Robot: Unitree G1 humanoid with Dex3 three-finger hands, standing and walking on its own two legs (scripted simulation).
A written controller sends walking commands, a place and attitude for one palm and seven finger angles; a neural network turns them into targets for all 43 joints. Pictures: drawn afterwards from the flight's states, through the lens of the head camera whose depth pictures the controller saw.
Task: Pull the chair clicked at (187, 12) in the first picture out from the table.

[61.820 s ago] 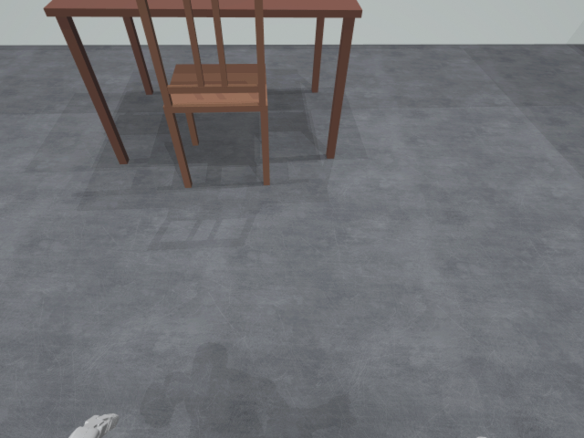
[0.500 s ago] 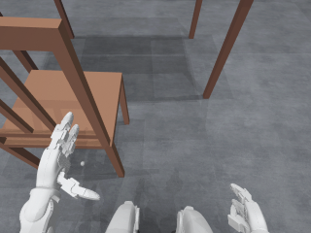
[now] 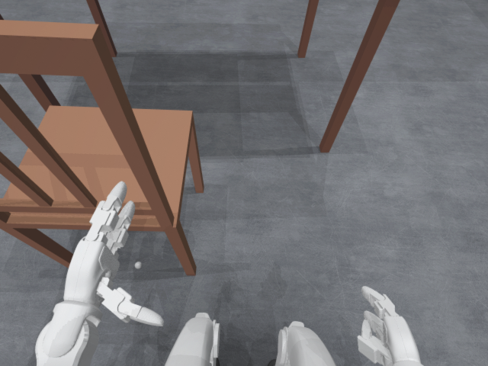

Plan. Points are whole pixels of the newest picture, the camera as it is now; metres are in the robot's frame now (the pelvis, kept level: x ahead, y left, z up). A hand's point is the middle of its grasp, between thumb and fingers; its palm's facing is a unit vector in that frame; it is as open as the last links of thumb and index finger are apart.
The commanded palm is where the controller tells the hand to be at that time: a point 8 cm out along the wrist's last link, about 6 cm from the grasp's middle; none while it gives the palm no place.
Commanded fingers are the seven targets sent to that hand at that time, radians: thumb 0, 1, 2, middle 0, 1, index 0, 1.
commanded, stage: aim the fingers beside a spindle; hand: left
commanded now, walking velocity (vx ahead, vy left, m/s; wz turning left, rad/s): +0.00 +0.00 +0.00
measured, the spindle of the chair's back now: out of the picture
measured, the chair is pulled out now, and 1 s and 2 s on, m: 0.34 0.34 0.34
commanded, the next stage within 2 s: push the fingers through the gap in 1.08 s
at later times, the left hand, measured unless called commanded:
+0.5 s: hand (126, 255) +0.27 +0.19 +0.03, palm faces +0.01 -1.00 -0.04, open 16.9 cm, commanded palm +0.25 +0.23 +0.03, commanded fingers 0.00 -0.50 0.30 -0.06 -0.08 -0.06 -0.08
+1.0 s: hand (140, 261) +0.26 +0.17 +0.04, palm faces -0.08 -1.00 -0.01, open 16.9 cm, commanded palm +0.26 +0.24 +0.04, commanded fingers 0.00 -0.50 0.30 -0.06 -0.08 -0.06 -0.08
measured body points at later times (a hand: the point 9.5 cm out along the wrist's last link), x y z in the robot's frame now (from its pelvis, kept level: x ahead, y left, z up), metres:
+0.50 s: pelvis +0.00 +0.00 +0.00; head +0.10 +0.01 +0.44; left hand +0.27 +0.25 +0.04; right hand +0.18 -0.24 -0.09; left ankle +0.03 +0.10 -0.62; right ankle +0.02 -0.11 -0.62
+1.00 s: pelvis +0.00 +0.00 +0.00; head +0.10 +0.02 +0.44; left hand +0.26 +0.22 +0.04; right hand +0.18 -0.23 -0.08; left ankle +0.03 +0.10 -0.62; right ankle +0.02 -0.11 -0.62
